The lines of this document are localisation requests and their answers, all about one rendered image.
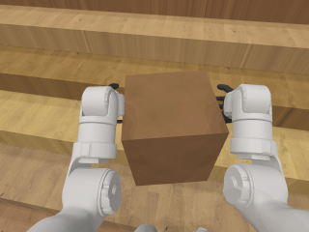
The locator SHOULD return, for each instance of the robot right upper arm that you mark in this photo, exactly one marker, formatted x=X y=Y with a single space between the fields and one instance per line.
x=260 y=194

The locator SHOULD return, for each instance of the right robot hand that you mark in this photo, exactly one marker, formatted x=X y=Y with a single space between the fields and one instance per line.
x=227 y=89

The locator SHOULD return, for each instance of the left robot hand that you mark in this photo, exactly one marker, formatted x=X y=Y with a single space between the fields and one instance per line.
x=115 y=86

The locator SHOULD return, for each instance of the robot right shin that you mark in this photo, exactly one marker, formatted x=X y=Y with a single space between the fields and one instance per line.
x=201 y=228

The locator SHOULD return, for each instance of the left robot forearm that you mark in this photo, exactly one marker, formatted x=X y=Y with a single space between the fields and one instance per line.
x=100 y=108

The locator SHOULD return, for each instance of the carton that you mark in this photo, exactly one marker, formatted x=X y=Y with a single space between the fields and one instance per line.
x=173 y=129

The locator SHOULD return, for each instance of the robot left upper arm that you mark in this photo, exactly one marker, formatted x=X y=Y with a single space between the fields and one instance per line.
x=90 y=195

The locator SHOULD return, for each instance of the right robot forearm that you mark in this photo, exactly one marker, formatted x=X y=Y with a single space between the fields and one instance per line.
x=250 y=108

